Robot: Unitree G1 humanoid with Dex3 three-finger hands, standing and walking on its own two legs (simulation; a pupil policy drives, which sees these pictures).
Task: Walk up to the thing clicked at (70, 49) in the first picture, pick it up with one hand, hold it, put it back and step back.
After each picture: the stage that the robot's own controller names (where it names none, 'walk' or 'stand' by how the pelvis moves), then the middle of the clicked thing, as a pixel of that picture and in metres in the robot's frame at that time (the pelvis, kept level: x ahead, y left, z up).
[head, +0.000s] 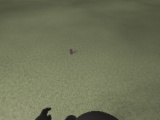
stand; (71, 51) +1.39 +0.45 -0.72
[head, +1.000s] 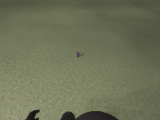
walk; (77, 54) +1.31 +0.21 -0.70
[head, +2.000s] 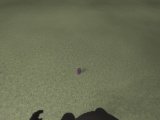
walk; (79, 71) +0.84 +0.14 -0.71
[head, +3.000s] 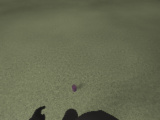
walk; (74, 88) +0.51 +0.21 -0.69
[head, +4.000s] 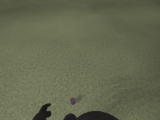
stand; (72, 101) +0.34 +0.18 -0.71
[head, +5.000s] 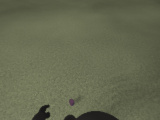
stand; (71, 102) +0.32 +0.19 -0.71
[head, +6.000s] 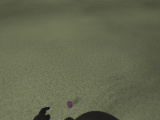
stand; (69, 104) +0.31 +0.22 -0.72
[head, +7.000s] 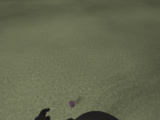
stand; (71, 104) +0.33 +0.20 -0.72
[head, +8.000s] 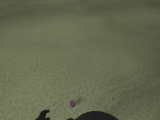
stand; (72, 104) +0.33 +0.19 -0.73
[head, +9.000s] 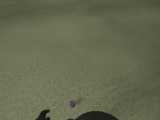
stand; (72, 104) +0.32 +0.19 -0.73
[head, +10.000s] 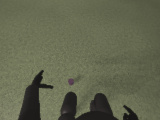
go down; (71, 81) +0.38 +0.16 -0.57
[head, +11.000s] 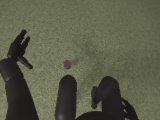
go down; (67, 65) +0.45 +0.16 -0.33
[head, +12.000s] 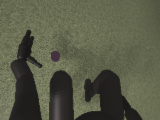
close in; (55, 56) +0.45 +0.18 -0.27
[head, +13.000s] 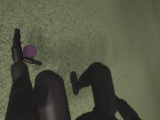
close; (29, 52) +0.44 +0.21 -0.24
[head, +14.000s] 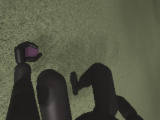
lift; (31, 52) +0.43 +0.22 -0.25
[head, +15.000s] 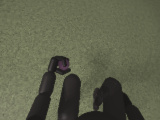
lift; (63, 66) +0.36 +0.20 -0.08
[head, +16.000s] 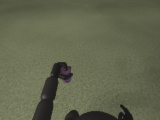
hold; (66, 74) +0.33 +0.17 +0.04
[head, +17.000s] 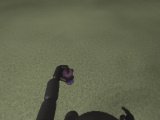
hold; (68, 77) +0.32 +0.16 +0.00
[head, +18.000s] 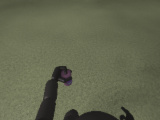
crouch; (67, 77) +0.32 +0.17 -0.01
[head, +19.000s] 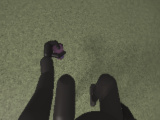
lower; (59, 52) +0.48 +0.18 -0.11
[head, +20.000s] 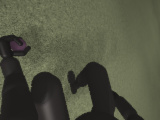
lower; (19, 48) +0.47 +0.24 -0.25
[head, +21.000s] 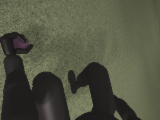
lower; (21, 45) +0.47 +0.24 -0.25
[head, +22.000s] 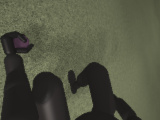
lower; (21, 45) +0.47 +0.24 -0.26
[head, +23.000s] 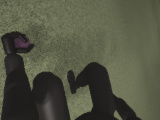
lower; (22, 45) +0.47 +0.23 -0.26
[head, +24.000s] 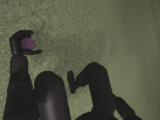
open; (27, 46) +0.47 +0.21 -0.26
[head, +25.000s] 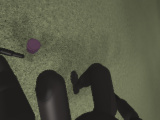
stand; (33, 46) +0.47 +0.21 -0.25
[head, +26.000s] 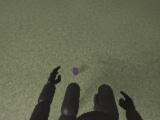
walk; (75, 71) +0.46 +0.13 -0.46
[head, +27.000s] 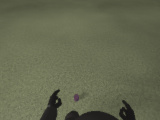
stand; (76, 97) +0.39 +0.13 -0.66
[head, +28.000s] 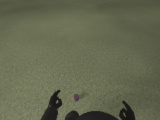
stand; (76, 97) +0.40 +0.14 -0.67
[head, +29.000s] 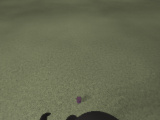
stand; (78, 100) +0.39 +0.12 -0.72
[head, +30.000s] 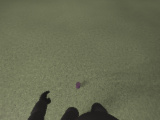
walk; (78, 85) +0.45 +0.09 -0.70
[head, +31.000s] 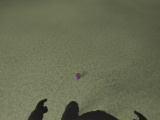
walk; (78, 76) +0.60 +0.16 -0.69
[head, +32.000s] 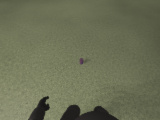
walk; (81, 61) +0.91 +0.17 -0.69
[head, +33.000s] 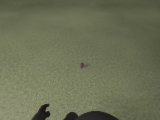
stand; (82, 65) +1.00 +0.15 -0.71
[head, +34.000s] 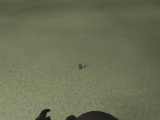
stand; (80, 66) +1.00 +0.18 -0.73
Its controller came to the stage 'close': yes
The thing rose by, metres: 0.71
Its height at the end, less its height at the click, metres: +0.00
